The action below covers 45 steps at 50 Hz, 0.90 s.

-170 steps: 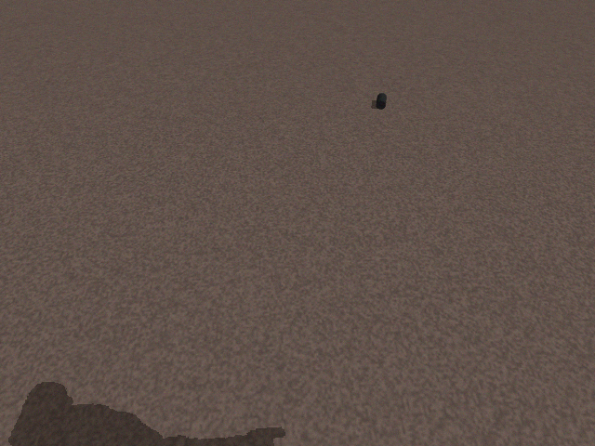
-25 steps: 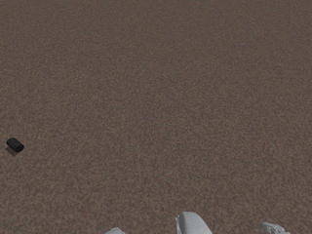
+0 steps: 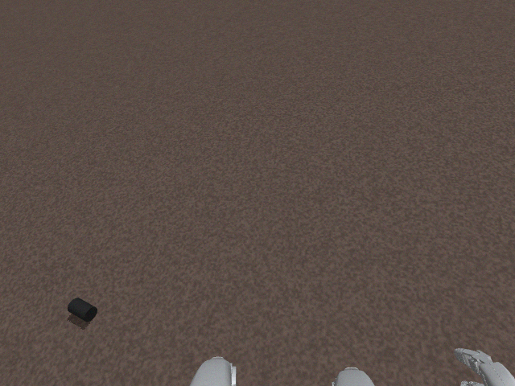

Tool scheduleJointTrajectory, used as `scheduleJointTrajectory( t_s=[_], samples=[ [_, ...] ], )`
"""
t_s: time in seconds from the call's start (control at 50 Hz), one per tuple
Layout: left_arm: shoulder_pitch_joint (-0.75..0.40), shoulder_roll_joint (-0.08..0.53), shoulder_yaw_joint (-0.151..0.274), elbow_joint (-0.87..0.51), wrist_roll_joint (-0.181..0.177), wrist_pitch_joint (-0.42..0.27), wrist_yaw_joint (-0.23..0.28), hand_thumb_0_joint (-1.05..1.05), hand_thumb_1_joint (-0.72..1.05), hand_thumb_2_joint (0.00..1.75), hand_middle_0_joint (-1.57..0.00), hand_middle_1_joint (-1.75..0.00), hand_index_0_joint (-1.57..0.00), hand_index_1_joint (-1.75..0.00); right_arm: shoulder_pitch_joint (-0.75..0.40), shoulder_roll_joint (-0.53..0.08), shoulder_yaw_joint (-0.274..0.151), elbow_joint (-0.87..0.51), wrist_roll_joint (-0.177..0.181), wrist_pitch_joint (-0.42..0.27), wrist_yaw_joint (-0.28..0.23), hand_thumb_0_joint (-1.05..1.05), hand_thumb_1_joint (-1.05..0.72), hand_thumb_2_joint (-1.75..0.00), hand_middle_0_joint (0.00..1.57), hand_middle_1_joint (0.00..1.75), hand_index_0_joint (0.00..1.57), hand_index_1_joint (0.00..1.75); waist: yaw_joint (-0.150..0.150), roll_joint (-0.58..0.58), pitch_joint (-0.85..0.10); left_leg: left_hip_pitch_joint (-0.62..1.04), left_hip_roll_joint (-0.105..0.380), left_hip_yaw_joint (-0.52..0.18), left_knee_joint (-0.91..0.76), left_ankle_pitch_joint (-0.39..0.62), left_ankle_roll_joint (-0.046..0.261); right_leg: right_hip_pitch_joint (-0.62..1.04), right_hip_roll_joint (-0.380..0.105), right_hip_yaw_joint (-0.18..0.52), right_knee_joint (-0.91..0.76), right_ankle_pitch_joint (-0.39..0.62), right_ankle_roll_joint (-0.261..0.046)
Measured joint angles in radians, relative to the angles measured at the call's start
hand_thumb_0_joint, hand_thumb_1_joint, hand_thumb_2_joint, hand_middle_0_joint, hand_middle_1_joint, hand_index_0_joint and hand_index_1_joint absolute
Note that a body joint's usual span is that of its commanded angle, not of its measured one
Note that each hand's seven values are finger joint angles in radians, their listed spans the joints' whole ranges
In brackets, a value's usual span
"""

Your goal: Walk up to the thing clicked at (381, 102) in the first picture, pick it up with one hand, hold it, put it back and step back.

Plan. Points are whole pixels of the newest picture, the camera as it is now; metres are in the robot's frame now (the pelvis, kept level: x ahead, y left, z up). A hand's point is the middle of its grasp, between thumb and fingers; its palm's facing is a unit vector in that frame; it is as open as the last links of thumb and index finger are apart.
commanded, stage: walk up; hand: left
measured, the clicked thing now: (82, 309) +0.53 +0.79 -0.71
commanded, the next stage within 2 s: none
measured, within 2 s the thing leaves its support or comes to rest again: neither
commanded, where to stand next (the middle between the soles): +0.06 +0.71 m, yaw -26 degrees
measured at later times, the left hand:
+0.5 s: hand out of the picture +0.17 +0.50 -0.12, palm faces -0.23 -0.80 -0.55, open 7.3 cm
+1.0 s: hand out of the picture +0.16 +0.80 -0.13, palm faces -0.24 -0.77 -0.59, open 7.4 cm
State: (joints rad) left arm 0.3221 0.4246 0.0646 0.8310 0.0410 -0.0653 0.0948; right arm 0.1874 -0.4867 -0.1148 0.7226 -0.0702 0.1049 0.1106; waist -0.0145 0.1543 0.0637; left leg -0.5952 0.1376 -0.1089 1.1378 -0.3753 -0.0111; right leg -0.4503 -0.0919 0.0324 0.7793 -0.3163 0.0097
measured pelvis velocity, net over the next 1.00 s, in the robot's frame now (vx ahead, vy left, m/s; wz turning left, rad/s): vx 0.00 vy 0.49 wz -0.26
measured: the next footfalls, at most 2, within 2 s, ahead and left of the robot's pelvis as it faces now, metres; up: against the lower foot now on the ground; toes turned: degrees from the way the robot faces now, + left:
left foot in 0.10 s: +0.07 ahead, +0.24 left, +0.00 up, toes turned +0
right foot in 0.46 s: +0.12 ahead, +0.12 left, +0.00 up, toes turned -14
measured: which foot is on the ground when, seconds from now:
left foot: up 0.00-0.08, down 0.10-0.46, up 0.48-0.80, down 0.82-1.00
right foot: down 0.00-0.12, up 0.14-0.44, down 0.46-0.84, up 0.86-1.00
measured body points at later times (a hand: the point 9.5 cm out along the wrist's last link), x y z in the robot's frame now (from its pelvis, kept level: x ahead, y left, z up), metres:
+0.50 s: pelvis +0.02 +0.23 +0.00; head +0.07 +0.19 +0.44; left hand +0.18 +0.54 -0.08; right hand +0.01 -0.10 -0.13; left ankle +0.03 +0.26 -0.68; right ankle +0.08 +0.13 -0.70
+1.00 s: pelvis +0.00 +0.49 -0.01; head +0.04 +0.48 +0.44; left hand +0.17 +0.84 -0.10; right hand -0.02 +0.17 -0.11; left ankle +0.04 +0.60 -0.70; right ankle +0.02 +0.33 -0.63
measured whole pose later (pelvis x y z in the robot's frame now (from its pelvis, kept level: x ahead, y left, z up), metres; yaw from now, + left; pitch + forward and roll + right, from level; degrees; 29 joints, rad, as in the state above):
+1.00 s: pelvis +0.00 +0.49 -0.01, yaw -15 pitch -1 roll -2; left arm 0.27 0.50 0.09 0.90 0.00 -0.01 0.13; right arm 0.28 -0.39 -0.08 0.71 -0.08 0.10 0.05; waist -0.06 0.03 0.13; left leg -0.43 0.05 0.02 0.92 -0.48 0.01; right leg -0.70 0.04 0.06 1.29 -0.48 -0.05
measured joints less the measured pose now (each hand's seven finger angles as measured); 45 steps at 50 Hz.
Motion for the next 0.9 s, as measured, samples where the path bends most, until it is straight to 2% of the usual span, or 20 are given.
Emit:
scheduleJointTrajectory(
  t_s=[0.08,0.1,0.12,0.14,0.16,0.2,0.28,0.38,0.44,0.46,0.52,0.56,0.6,0.68,0.74,0.8,0.84,0.86,0.88,0.9],
  samples=[
    [0.007,0.045,0.017,-0.011,0.014,0.002,-0.003,0.01,0.90,0.89,-0.22,-0.30,-0.22,-0.30,-0.006,-0.035,-0.023,-0.015,0.000,-0.002,0.005,0.00,-0.91,-0.90,0.20,0.30,0.20,0.30,0.017,-0.022,-0.004,0.072,-0.005,0.035,-0.136,-0.063,0.014,-0.059,-0.041,0.071,0.046,-0.026,0.001],
    [0.003,0.062,0.021,-0.009,0.014,0.005,-0.002,0.01,0.90,0.89,-0.22,-0.30,-0.22,-0.30,-0.003,-0.038,-0.030,-0.015,-0.001,-0.009,0.002,0.00,-0.91,-0.90,0.20,0.30,0.20,0.30,0.017,-0.039,0.000,0.095,-0.020,0.052,-0.168,-0.113,-0.012,-0.077,-0.059,0.093,0.066,-0.035,-0.002],
    [-0.007,0.086,0.030,-0.002,0.013,0.012,0.003,0.01,0.90,0.89,-0.22,-0.30,-0.22,-0.30,-0.004,-0.023,-0.035,-0.013,-0.007,-0.018,-0.005,0.00,-0.91,-0.90,0.20,0.30,0.20,0.30,0.017,-0.087,0.020,0.102,-0.054,0.089,-0.155,-0.133,-0.026,-0.095,-0.085,0.142,0.101,-0.051,-0.030],
    [-0.014,0.102,0.039,0.010,0.010,0.021,0.012,0.01,0.90,0.89,-0.22,-0.30,-0.22,-0.30,0.001,-0.008,-0.032,-0.017,-0.015,-0.029,-0.011,0.00,-0.91,-0.90,0.20,0.30,0.20,0.30,0.018,-0.123,0.034,0.105,-0.073,0.123,-0.134,-0.140,-0.026,-0.122,-0.076,0.188,0.175,-0.121,-0.047],
    [-0.020,0.104,0.044,0.028,0.002,0.032,0.026,0.01,0.90,0.89,-0.22,-0.30,-0.21,-0.30,0.011,0.003,-0.023,-0.020,-0.017,-0.040,-0.018,0.00,-0.91,-0.90,0.20,0.30,0.20,0.30,0.015,-0.131,0.039,0.104,-0.072,0.141,-0.120,-0.145,-0.020,-0.153,-0.034,0.200,0.273,-0.185,-0.056],
    [-0.036,0.088,0.030,0.063,-0.011,0.047,0.047,0.01,0.90,0.89,-0.21,-0.30,-0.21,-0.30,0.035,0.019,-0.010,-0.015,-0.012,-0.045,-0.031,0.00,-0.91,-0.90,0.20,0.30,0.20,0.30,-0.013,-0.112,0.039,0.110,-0.064,0.145,-0.136,-0.137,0.006,-0.197,0.043,0.134,0.422,-0.231,-0.070],
    [-0.046,0.061,0.004,0.068,-0.045,0.033,0.031,0.01,0.91,0.89,-0.21,-0.30,-0.21,-0.30,0.074,0.073,0.006,-0.017,-0.015,-0.040,-0.052,0.00,-0.90,-0.90,0.20,0.30,0.21,0.30,-0.059,-0.135,0.059,0.177,-0.098,0.199,-0.287,-0.064,0.053,-0.236,0.104,0.006,0.466,-0.162,-0.054],
    [-0.049,0.006,-0.024,0.026,-0.059,0.030,0.013,0.01,0.90,0.89,-0.21,-0.30,-0.21,-0.30,0.120,0.073,0.007,-0.045,-0.017,-0.029,-0.063,0.00,-0.90,-0.90,0.20,0.30,0.21,0.30,-0.093,-0.114,0.080,0.237,-0.146,0.266,-0.396,-0.022,0.114,-0.160,0.124,-0.113,0.247,-0.099,-0.042],
    [-0.034,-0.019,-0.032,-0.009,-0.056,0.022,0.010,0.01,0.90,0.89,-0.21,-0.30,-0.21,-0.30,0.133,0.059,0.001,-0.064,-0.018,-0.011,-0.063,0.00,-0.90,-0.90,0.20,0.30,0.21,0.30,-0.097,-0.087,0.074,0.231,-0.170,0.309,-0.367,-0.047,0.137,-0.055,0.116,-0.145,0.036,0.014,-0.064],
    [-0.027,-0.021,-0.031,-0.021,-0.051,0.014,0.013,0.01,0.90,0.89,-0.21,-0.30,-0.21,-0.30,0.133,0.056,-0.001,-0.066,-0.014,-0.004,-0.063,0.00,-0.90,-0.90,0.20,0.30,0.21,0.30,-0.088,-0.077,0.073,0.214,-0.169,0.319,-0.320,-0.064,0.123,-0.015,0.118,-0.143,-0.033,0.035,-0.081],
    [-0.037,-0.025,-0.028,-0.048,-0.030,0.017,0.025,0.01,0.90,0.89,-0.22,-0.30,-0.21,-0.30,0.107,0.063,-0.002,-0.059,-0.006,0.013,-0.066,0.01,-0.90,-0.90,0.20,0.30,0.20,0.30,-0.062,-0.017,0.102,0.105,-0.167,0.191,-0.021,-0.146,-0.012,-0.015,0.136,-0.151,0.010,0.015,-0.081],
    [-0.055,-0.018,-0.024,-0.052,-0.030,0.022,0.034,0.01,0.90,0.89,-0.22,-0.30,-0.22,-0.30,0.108,0.074,0.009,-0.055,-0.005,0.020,-0.066,0.01,-0.90,-0.90,0.20,0.30,0.20,0.30,-0.045,-0.019,0.097,0.029,-0.162,0.126,0.178,-0.157,-0.046,-0.012,0.104,-0.148,0.026,0.009,-0.083],
    [-0.063,-0.018,-0.019,-0.056,-0.030,0.018,0.040,0.01,0.90,0.89,-0.22,-0.30,-0.22,-0.30,0.096,0.067,0.016,-0.047,-0.002,0.020,-0.055,0.01,-0.90,-0.90,0.20,0.30,0.20,0.30,-0.025,-0.025,0.088,-0.009,-0.130,0.071,0.261,-0.115,-0.037,-0.008,0.069,-0.124,0.021,0.018,-0.073],
    [-0.041,-0.012,-0.013,-0.057,-0.009,0.010,0.022,0.01,0.90,0.89,-0.22,-0.30,-0.21,-0.30,0.054,0.025,0.007,-0.063,-0.001,0.016,-0.027,0.01,-0.90,-0.90,0.20,0.30,0.21,0.30,-0.003,-0.030,0.062,-0.003,-0.058,-0.015,0.219,-0.039,0.000,-0.042,0.005,-0.043,0.023,0.039,-0.040],
    [-0.029,0.013,-0.005,-0.050,0.010,0.013,0.006,0.01,0.90,0.89,-0.22,-0.30,-0.22,-0.30,0.025,-0.006,-0.008,-0.077,0.005,0.014,-0.020,0.00,-0.90,-0.90,0.20,0.30,0.21,0.30,0.004,-0.032,0.046,0.053,-0.013,-0.019,0.074,-0.064,0.010,-0.093,-0.029,0.018,0.041,0.049,-0.025],
    [-0.031,0.049,0.008,-0.053,0.019,0.015,0.000,0.01,0.90,0.89,-0.22,-0.30,-0.22,-0.30,0.014,-0.037,-0.024,-0.081,0.010,0.011,-0.021,0.00,-0.90,-0.90,0.20,0.30,0.21,0.30,0.017,-0.033,0.042,0.125,-0.004,0.013,-0.085,-0.130,0.018,-0.153,-0.055,0.073,0.066,0.062,-0.013],
    [-0.051,0.084,0.020,-0.041,0.016,0.023,0.002,0.01,0.90,0.89,-0.22,-0.30,-0.22,-0.30,0.009,-0.029,-0.034,-0.065,0.006,0.002,-0.029,0.00,-0.91,-0.90,0.20,0.30,0.20,0.30,0.027,-0.082,0.068,0.154,-0.048,0.064,-0.112,-0.213,-0.040,-0.183,-0.091,0.141,0.093,0.057,-0.017],
    [-0.058,0.100,0.030,-0.026,0.013,0.032,0.009,0.01,0.90,0.89,-0.22,-0.30,-0.22,-0.30,0.013,-0.012,-0.030,-0.059,-0.001,-0.006,-0.032,0.00,-0.91,-0.90,0.20,0.30,0.20,0.30,0.035,-0.120,0.085,0.162,-0.074,0.100,-0.098,-0.207,-0.047,-0.197,-0.091,0.197,0.134,-0.010,-0.038],
    [-0.059,0.101,0.038,-0.006,0.005,0.044,0.021,0.01,0.90,0.89,-0.22,-0.30,-0.21,-0.30,0.027,-0.001,-0.019,-0.058,-0.004,-0.013,-0.034,0.00,-0.91,-0.90,0.20,0.30,0.20,0.30,0.037,-0.126,0.085,0.159,-0.076,0.117,-0.082,-0.203,-0.046,-0.216,-0.053,0.219,0.208,-0.102,-0.046],
    [-0.061,0.094,0.040,0.020,0.001,0.054,0.034,0.01,0.90,0.89,-0.21,-0.30,-0.21,-0.30,0.044,0.006,-0.006,-0.051,-0.001,-0.017,-0.038,0.00,-0.91,-0.90,0.20,0.30,0.20,0.30,0.025,-0.109,0.078,0.152,-0.066,0.112,-0.072,-0.200,-0.036,-0.229,-0.003,0.197,0.294,-0.167,-0.054]
  ],
)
